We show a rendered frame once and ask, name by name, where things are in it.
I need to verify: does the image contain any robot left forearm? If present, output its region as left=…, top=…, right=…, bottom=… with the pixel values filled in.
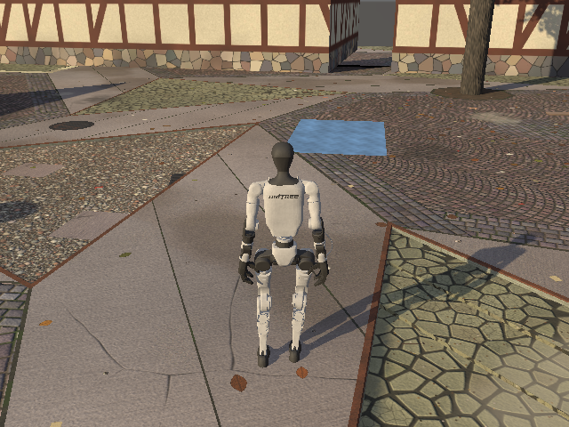
left=239, top=219, right=255, bottom=262

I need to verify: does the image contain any robot left shin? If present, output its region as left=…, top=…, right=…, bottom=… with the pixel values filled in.
left=257, top=296, right=269, bottom=356

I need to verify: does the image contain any left robot hand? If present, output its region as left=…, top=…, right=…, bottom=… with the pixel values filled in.
left=238, top=260, right=260, bottom=285

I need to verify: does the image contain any left robot upper arm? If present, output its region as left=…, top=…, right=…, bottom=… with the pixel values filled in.
left=245, top=181, right=265, bottom=231

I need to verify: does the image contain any right robot hand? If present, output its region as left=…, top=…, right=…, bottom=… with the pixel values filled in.
left=308, top=261, right=329, bottom=286

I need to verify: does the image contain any right robot upper arm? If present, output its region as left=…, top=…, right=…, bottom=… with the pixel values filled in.
left=302, top=180, right=322, bottom=230

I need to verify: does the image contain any robot right forearm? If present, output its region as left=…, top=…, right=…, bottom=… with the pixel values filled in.
left=312, top=217, right=327, bottom=262

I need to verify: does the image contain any left robot foot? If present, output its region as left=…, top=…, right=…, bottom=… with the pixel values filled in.
left=257, top=345, right=270, bottom=368

